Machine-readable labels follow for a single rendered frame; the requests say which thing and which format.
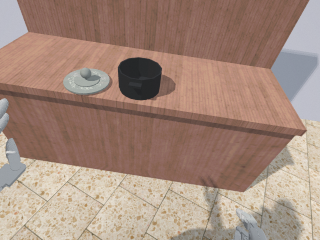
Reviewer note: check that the knob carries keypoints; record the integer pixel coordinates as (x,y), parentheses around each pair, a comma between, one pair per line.
(85,73)

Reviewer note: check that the left robot hand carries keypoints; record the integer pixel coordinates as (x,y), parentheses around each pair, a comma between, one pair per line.
(9,173)

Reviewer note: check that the pot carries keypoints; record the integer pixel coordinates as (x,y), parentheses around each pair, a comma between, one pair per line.
(139,78)

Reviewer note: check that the right robot hand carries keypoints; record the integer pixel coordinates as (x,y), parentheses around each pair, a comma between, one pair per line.
(254,232)

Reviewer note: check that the lid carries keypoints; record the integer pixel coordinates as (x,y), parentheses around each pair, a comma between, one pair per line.
(76,84)

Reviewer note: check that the table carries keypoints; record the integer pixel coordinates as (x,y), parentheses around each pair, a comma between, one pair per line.
(220,116)

